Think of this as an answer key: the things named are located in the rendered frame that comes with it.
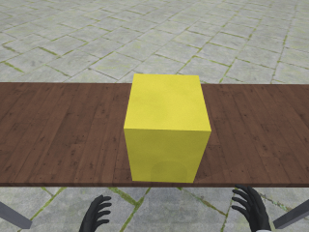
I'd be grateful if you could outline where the table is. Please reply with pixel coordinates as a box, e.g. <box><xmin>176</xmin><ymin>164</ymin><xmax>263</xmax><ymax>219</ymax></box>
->
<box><xmin>0</xmin><ymin>82</ymin><xmax>309</xmax><ymax>229</ymax></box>

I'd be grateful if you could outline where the carton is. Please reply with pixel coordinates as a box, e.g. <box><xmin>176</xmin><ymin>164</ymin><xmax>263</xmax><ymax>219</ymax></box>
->
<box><xmin>124</xmin><ymin>73</ymin><xmax>211</xmax><ymax>183</ymax></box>

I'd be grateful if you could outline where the right robot hand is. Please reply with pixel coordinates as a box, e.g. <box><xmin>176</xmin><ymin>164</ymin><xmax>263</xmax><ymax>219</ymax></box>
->
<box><xmin>231</xmin><ymin>184</ymin><xmax>271</xmax><ymax>232</ymax></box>

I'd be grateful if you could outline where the left robot hand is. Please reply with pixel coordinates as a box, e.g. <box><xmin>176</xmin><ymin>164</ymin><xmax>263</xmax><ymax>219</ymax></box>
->
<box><xmin>78</xmin><ymin>195</ymin><xmax>112</xmax><ymax>232</ymax></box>

